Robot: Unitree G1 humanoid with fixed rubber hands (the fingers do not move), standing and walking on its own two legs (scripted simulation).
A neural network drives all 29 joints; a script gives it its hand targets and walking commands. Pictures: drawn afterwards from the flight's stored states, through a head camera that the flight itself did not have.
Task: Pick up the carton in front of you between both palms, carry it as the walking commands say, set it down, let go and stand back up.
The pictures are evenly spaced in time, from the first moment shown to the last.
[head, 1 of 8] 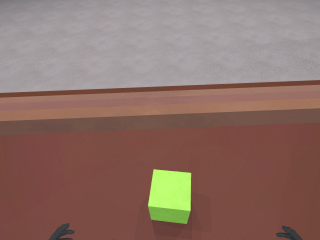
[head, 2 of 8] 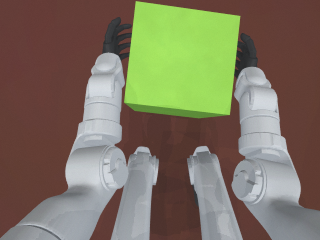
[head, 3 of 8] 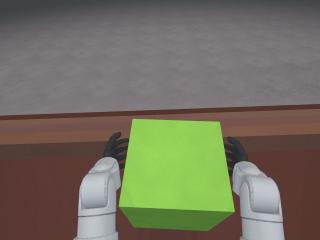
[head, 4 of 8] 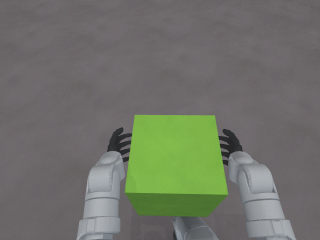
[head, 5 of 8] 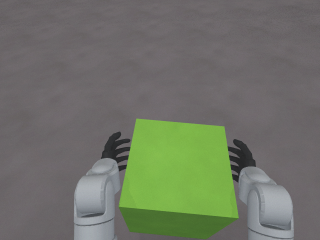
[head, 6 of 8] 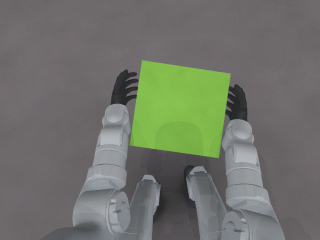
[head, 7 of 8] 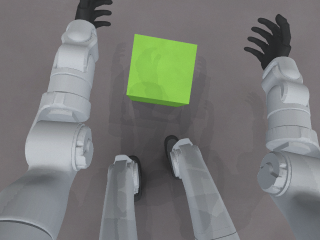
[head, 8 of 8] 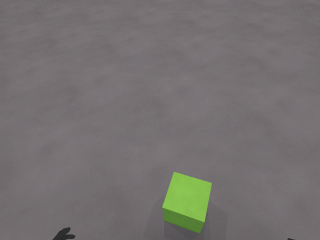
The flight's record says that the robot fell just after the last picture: no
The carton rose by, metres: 0.68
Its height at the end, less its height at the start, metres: -0.95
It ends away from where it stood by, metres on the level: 4.78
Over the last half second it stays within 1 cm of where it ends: yes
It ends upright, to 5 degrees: yes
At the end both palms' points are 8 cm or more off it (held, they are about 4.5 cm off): yes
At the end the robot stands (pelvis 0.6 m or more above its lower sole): yes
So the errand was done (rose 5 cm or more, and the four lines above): yes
